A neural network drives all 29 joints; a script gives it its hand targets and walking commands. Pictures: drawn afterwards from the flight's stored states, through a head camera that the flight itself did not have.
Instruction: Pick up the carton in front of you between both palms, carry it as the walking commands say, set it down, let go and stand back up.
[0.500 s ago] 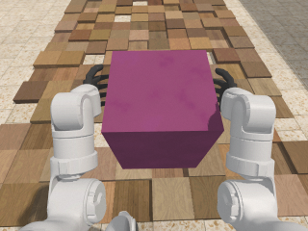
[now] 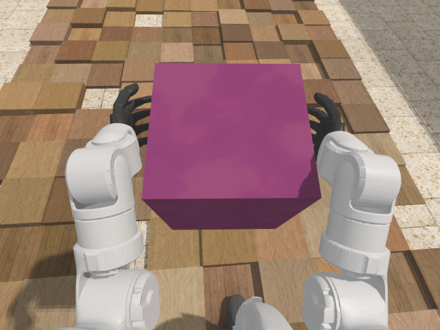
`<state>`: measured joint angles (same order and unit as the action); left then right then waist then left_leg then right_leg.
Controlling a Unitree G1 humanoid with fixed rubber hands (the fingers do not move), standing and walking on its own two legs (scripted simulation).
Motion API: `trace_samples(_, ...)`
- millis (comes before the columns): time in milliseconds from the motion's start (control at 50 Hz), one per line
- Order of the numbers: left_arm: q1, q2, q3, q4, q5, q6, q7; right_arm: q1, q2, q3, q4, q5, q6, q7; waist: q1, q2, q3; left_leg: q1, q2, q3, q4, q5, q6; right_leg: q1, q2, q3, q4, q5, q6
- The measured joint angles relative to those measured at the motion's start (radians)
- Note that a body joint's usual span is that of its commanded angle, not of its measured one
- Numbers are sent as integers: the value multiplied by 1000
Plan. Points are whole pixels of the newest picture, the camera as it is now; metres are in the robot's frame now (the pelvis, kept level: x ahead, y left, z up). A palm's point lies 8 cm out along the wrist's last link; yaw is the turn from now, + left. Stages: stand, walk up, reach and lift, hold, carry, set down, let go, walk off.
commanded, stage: carry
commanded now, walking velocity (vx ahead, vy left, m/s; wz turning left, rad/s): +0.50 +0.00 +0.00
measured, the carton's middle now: (225, 160) +0.39 -0.01 +0.08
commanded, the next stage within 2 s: none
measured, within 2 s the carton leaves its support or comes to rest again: neither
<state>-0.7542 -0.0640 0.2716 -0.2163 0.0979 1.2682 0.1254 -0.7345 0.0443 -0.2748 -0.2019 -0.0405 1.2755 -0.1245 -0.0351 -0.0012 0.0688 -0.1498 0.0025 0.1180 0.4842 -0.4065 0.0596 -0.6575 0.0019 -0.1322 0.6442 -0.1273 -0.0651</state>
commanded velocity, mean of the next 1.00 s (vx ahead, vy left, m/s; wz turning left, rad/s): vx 0.50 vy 0.00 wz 0.00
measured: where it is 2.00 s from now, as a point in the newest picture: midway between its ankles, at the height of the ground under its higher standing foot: (204, 119)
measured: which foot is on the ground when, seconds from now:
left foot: down 0.00-0.04, up 0.06-0.38, down 0.40-0.92, up 0.94-1.00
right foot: down 0.00-0.40, up 0.42-0.84, down 0.86-1.00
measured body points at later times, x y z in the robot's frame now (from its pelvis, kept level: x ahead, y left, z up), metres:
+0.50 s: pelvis +0.35 +0.04 +0.01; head +0.36 +0.05 +0.46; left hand +0.74 +0.20 +0.17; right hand +0.73 -0.10 +0.16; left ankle +0.43 +0.10 -0.71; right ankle +0.20 -0.08 -0.62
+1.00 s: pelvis +0.65 +0.03 +0.02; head +0.69 +0.03 +0.47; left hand +1.01 +0.19 +0.10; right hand +1.02 -0.11 +0.10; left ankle +0.52 +0.12 -0.61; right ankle +0.69 -0.05 -0.71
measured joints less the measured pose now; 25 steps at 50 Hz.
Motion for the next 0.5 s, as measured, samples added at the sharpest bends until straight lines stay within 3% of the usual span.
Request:
trace_samples(40,-26,8,-12,59,3,-10,0,-26,-34,3,40,6,12,1,39,41,3,-48,38,-26,226,17,-11,51,30,-31,-17,144,-39)
trace_samples(60,-41,11,-19,97,6,-11,1,-34,-46,-2,65,8,19,3,60,40,6,-113,25,-66,414,17,-17,59,26,-39,2,222,-72)
trace_samples(100,-40,17,-24,149,0,-5,5,-35,-52,-6,108,1,34,6,89,28,3,-232,-13,-118,715,1,-8,109,20,-32,9,218,-98)
trace_samples(140,-26,26,-26,165,-18,6,10,-32,-41,-7,123,-13,50,6,108,11,-2,-331,-26,-121,824,2,7,173,12,-18,-24,164,-88)
trace_samples(200,-31,42,-19,168,-48,14,18,-46,-25,-12,120,-35,63,6,127,-9,-12,-449,-13,-103,767,33,7,261,-5,-5,-88,140,-63)
trace_samples(260,-61,55,-10,189,-63,10,20,-68,-23,-17,122,-48,66,6,139,-16,-36,-530,6,-94,588,86,-7,337,-16,5,-132,94,-52)
trace_samples(360,-106,71,-3,298,-64,9,19,-93,-36,-18,205,-60,71,11,122,-6,-106,-478,-2,-40,130,382,-10,471,-29,19,-132,-28,-11)
trace_samples(400,-121,86,-4,352,-60,14,14,-113,-45,-10,267,-62,72,12,101,8,-135,-389,-9,4,3,485,2,504,-32,26,-36,-120,-1)
trace_samples(440,-140,113,-7,407,-61,9,5,-128,-41,-1,326,-68,53,12,60,-26,-145,-389,-38,29,92,357,38,436,-46,83,210,-238,18)
trace_samples(500,-116,114,2,443,-53,21,-1,-107,-35,19,381,-68,50,12,20,-18,-131,-371,-39,39,147,287,80,258,3,139,581,-299,12)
